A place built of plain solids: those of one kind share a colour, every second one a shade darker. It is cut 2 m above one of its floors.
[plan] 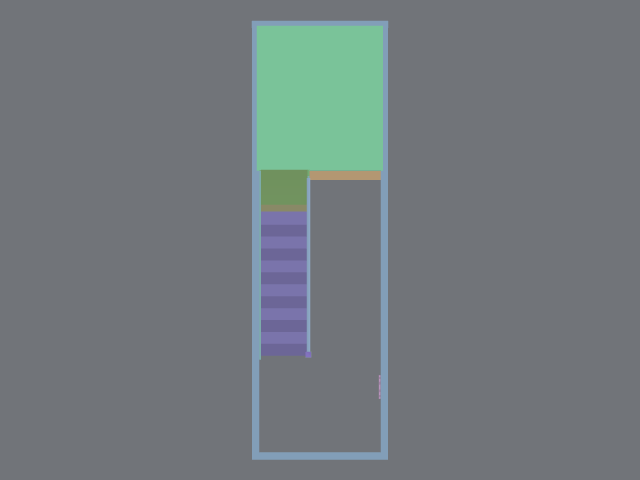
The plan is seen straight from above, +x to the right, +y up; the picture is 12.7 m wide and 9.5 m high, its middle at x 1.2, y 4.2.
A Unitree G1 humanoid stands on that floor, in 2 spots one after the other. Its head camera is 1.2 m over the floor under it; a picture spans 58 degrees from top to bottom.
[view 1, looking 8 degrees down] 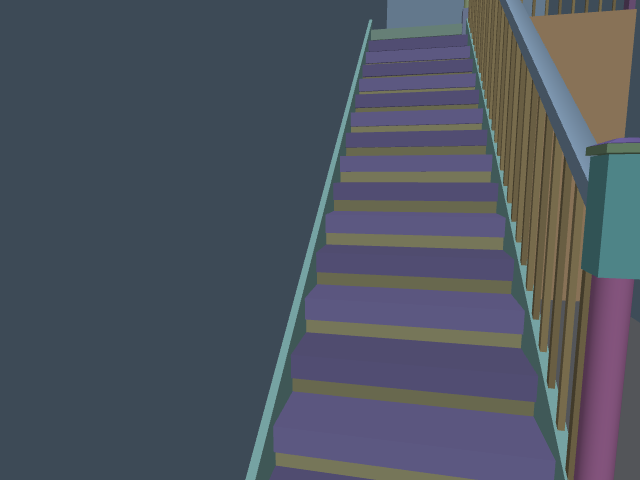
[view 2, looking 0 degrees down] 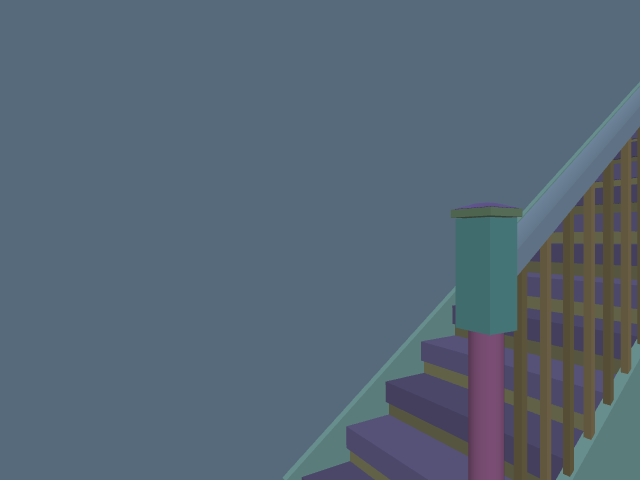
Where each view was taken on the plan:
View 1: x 0.49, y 0.78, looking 102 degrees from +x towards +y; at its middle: string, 2.23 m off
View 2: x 1.70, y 1.00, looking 149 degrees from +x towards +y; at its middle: wall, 1.99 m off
